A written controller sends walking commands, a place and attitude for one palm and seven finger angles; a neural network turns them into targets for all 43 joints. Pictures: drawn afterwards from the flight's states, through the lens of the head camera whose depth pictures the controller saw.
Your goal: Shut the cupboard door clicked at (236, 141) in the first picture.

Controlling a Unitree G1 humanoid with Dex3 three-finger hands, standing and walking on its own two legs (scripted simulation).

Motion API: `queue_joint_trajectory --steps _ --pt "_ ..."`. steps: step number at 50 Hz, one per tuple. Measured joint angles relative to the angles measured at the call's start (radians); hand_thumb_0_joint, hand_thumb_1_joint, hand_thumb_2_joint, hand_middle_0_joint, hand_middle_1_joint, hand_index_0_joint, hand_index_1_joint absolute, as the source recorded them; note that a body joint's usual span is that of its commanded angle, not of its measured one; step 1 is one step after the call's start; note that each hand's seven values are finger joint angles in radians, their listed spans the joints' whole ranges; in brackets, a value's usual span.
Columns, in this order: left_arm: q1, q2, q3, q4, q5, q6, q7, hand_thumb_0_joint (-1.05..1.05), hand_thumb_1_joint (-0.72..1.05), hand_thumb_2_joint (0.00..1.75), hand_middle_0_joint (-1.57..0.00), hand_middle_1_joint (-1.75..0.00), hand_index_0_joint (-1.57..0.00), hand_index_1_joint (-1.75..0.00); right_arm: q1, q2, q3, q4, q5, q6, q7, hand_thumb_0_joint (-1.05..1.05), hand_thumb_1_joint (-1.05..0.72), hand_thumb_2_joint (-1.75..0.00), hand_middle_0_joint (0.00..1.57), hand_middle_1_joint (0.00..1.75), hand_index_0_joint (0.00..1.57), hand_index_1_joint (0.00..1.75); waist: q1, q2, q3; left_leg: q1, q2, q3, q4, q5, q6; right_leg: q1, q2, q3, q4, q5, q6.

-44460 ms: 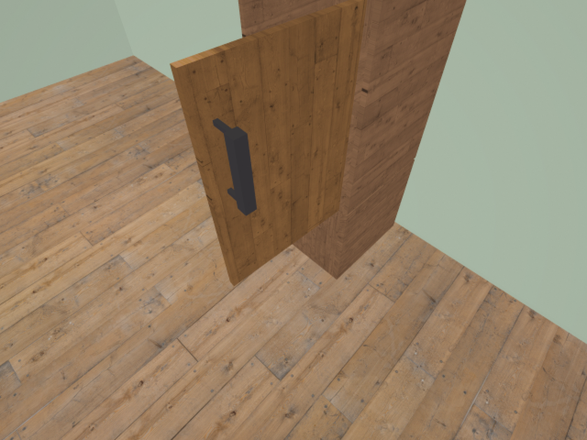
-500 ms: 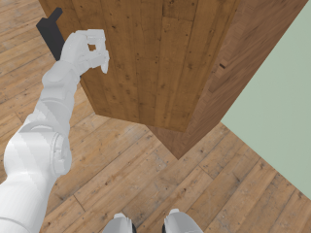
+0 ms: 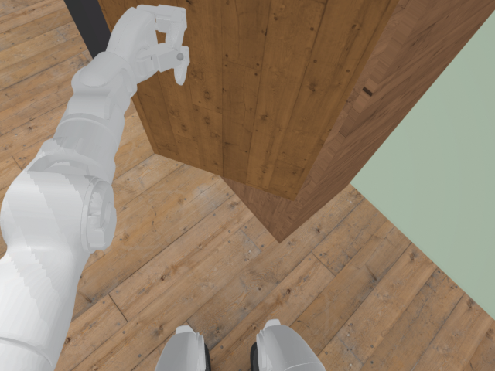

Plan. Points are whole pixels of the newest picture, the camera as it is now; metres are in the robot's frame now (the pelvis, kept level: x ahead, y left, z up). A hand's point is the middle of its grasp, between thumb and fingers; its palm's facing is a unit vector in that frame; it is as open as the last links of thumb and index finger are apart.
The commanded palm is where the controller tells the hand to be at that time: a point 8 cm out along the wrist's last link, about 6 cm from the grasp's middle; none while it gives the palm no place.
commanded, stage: pull the fist back off the door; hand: left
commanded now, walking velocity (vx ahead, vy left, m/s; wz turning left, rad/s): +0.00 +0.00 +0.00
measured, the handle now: (108, 33) +0.61 +0.14 +0.13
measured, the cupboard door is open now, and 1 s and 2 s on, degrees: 31 26 26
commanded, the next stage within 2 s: draw the hand back to the body in 0.86 s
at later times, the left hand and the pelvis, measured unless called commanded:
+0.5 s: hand (194, 59) +0.53 +0.01 +0.14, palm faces -0.01 -1.00 -0.02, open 3.1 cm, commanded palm +0.48 +0.07 +0.14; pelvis +0.01 -0.01 +0.03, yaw -2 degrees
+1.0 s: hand (191, 99) +0.46 +0.02 +0.14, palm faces -0.05 -1.00 -0.03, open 3.1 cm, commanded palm +0.44 +0.08 +0.14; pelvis +0.01 -0.01 +0.03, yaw +0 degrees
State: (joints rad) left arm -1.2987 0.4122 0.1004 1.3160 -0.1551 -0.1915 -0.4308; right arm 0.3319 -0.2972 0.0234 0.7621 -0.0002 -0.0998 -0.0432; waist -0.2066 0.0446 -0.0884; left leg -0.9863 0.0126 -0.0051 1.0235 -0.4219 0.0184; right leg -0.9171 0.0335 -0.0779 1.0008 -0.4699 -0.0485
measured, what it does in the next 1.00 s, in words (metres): stands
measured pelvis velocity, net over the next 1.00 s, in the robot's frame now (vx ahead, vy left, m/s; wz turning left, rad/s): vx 0.01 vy -0.01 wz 0.00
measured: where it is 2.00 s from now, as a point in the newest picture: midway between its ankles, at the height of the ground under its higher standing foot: outside the picture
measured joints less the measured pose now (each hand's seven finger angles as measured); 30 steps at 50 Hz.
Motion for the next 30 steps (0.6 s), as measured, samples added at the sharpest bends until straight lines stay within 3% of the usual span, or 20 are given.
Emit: queue_joint_trajectory --steps 2,5,8,10,13,18,21,26,30 --pt "-0.013 -0.029 0.061 0.009 -0.005 0.018 0.079 0.03 1.0 1.01 -1.3 -1.5 -1.3 -1.5 0.015 0.003 -0.005 -0.01 0.001 -0.003 0.011 0.01 -0.9 -0.9 0.21 0.3 0.2 0.3 0.004 0.009 -0.007 -0.015 0.004 -0.003 0.007 -0.002 -0.002 -0.012 0.004 -0.002 0.001 0.001 0.0" --pt "-0.013 -0.096 0.143 0.002 0.013 0.014 0.312 0.03 0.93 0.97 -1.3 -1.5 -1.3 -1.5 0.049 0.017 -0.012 -0.033 -0.02 -0.009 0.056 0.01 -0.9 -0.9 0.2 0.3 0.2 0.3 0.006 0.014 -0.025 -0.029 0.006 0.0 0.006 0.0 -0.004 -0.028 0.005 0.001 0.0 0.004 0.002" --pt "0.012 -0.148 0.18 -0.023 0.101 -0.041 0.534 0.02 0.9 0.94 -1.3 -1.5 -1.3 -1.5 0.08 0.033 -0.016 -0.052 -0.057 -0.005 0.11 0.01 -0.9 -0.9 0.2 0.3 0.2 0.3 0.0 0.019 -0.047 -0.043 0.009 0.007 0.008 -0.002 -0.006 -0.047 0.008 0.008 0.007 0.003 0.001" --pt "0.044 -0.16 0.172 -0.044 0.168 -0.084 0.607 0.02 0.9 0.93 -1.3 -1.5 -1.29 -1.5 0.096 0.045 -0.019 -0.06 -0.072 0.011 0.137 0.01 -0.9 -0.9 0.2 0.3 0.2 0.3 -0.007 0.022 -0.053 -0.043 0.01 0.013 0.009 -0.005 -0.007 -0.052 0.009 0.014 0.014 0.0 0.0" --pt "0.102 -0.166 0.154 -0.072 0.206 -0.111 0.616 0.02 0.91 0.92 -1.3 -1.5 -1.29 -1.5 0.116 0.059 -0.023 -0.064 -0.071 0.048 0.152 0.01 -0.9 -0.9 0.21 0.3 0.2 0.3 -0.008 0.028 -0.048 -0.011 0.014 0.025 -0.007 -0.004 -0.007 -0.028 0.012 0.027 0.005 0.001 -0.002" --pt "0.189 -0.198 0.182 -0.09 0.146 -0.086 0.574 0.02 0.91 0.91 -1.3 -1.49 -1.3 -1.5 0.145 0.062 -0.017 -0.068 -0.049 0.093 0.137 0.01 -0.9 -0.9 0.21 0.3 0.2 0.3 0.008 0.034 -0.028 0.098 0.021 0.044 -0.087 0.016 -0.011 0.068 0.02 0.048 -0.067 0.026 -0.003" --pt "0.245 -0.214 0.194 -0.119 0.132 -0.12 0.576 0.02 0.91 0.9 -1.3 -1.49 -1.3 -1.5 0.159 0.055 -0.02 -0.073 -0.044 0.091 0.128 0.01 -0.9 -0.9 0.21 0.3 0.2 0.3 0.018 0.032 -0.027 0.157 0.023 0.051 -0.133 0.03 -0.013 0.121 0.024 0.056 -0.108 0.04 -0.006" --pt "0.316 -0.216 0.159 -0.159 0.139 -0.168 0.561 0.01 0.9 0.9 -1.3 -1.49 -1.3 -1.5 0.149 0.039 -0.035 -0.074 -0.033 0.096 0.125 0.01 -0.9 -0.9 0.21 0.3 0.2 0.3 0.036 0.015 -0.027 0.219 0.022 0.05 -0.174 0.041 -0.018 0.181 0.025 0.056 -0.142 0.048 -0.011" --pt "0.4 -0.243 0.104 -0.227 0.105 -0.16 0.535 0.01 0.91 0.9 -1.3 -1.49 -1.3 -1.5 0.125 0.022 -0.052 -0.081 -0.018 0.106 0.12 0.01 -0.9 -0.9 0.2 0.3 0.2 0.3 0.066 0.006 -0.024 0.265 0.019 0.044 -0.201 0.049 -0.02 0.229 0.023 0.052 -0.169 0.053 -0.012"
